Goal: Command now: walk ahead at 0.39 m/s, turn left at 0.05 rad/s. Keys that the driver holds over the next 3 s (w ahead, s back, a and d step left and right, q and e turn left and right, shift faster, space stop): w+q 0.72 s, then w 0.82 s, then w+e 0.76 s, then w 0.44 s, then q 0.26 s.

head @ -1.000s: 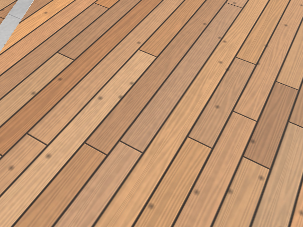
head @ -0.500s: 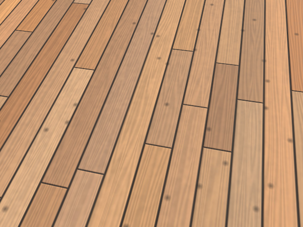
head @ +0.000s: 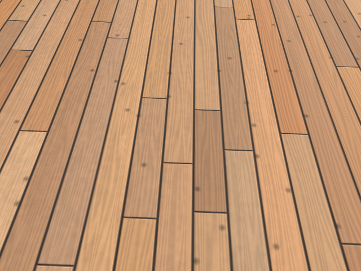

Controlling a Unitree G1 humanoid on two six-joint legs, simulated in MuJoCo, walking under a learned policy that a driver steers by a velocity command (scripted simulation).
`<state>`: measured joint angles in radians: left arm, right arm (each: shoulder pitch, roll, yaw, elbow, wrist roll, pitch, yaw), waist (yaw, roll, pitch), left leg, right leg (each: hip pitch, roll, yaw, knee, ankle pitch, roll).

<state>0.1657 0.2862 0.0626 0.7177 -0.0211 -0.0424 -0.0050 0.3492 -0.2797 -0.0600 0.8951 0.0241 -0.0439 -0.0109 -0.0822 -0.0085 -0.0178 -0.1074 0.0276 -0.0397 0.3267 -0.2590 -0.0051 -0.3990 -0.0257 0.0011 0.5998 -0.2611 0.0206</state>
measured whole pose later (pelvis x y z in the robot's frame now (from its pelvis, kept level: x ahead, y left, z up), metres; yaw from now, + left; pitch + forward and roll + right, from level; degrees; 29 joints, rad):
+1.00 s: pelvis +0.49 +0.10 -0.01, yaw +27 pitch +2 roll +1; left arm 0.07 0.27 0.03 0.69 0.00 -0.11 -0.03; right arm 0.34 -0.28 -0.06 0.77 0.02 -0.05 0.00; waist -0.08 -0.04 0.02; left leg -0.03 -0.11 -0.12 0.35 -0.35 0.08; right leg -0.57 -0.05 0.03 0.52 0.05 0.01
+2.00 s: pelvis +0.99 +0.36 -0.01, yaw +16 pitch +1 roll +3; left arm 0.14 0.27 0.05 0.73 -0.02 -0.03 -0.04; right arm 0.31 -0.27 -0.07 0.86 0.00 -0.08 0.00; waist -0.07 -0.04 0.02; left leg 0.06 -0.03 0.22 0.22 -0.30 0.02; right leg -0.66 -0.10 0.01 0.69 0.03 -0.02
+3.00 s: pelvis +1.53 +0.45 +0.00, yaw +5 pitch +2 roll +1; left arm 0.06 0.26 0.04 0.67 0.01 -0.06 0.00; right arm 0.34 -0.28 -0.06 0.85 0.02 -0.03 -0.01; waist -0.09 -0.03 0.04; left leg -0.13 -0.07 -0.06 0.37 -0.27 0.05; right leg -0.55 -0.02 0.09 0.56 -0.04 0.04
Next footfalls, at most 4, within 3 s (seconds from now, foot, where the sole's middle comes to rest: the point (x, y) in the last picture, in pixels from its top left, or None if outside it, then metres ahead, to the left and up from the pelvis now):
0.06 right None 0.09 -0.14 -0.78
0.54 left None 0.39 0.15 -0.78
1.06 right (149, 217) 0.74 0.09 -0.78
1.58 left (65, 191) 0.89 0.44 -0.78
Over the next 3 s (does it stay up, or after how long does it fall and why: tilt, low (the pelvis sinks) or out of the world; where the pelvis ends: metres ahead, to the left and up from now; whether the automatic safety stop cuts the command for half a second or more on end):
stays up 1.53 0.45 0.00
